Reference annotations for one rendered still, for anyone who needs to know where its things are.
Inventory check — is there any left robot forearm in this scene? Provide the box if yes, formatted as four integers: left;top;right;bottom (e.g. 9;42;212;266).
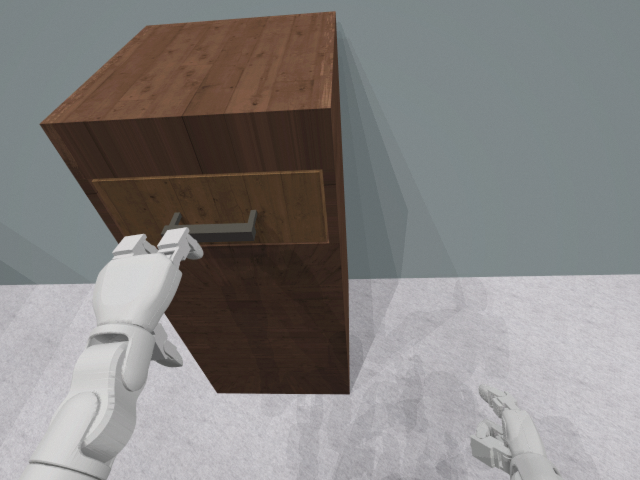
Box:
19;323;155;480

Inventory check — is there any left robot hand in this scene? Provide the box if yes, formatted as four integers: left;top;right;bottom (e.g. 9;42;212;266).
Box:
92;227;204;367

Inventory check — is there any cabinet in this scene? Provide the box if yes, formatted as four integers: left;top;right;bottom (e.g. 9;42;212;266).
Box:
40;11;350;394

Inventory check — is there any drawer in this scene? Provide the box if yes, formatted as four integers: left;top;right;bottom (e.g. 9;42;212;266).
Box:
91;170;328;246

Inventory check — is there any handle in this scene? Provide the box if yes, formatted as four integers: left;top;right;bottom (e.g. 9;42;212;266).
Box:
161;210;257;242

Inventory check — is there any right robot forearm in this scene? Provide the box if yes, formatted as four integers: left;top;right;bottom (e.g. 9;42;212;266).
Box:
510;453;564;480

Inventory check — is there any right robot hand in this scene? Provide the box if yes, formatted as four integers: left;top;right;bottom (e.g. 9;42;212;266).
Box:
470;384;547;475

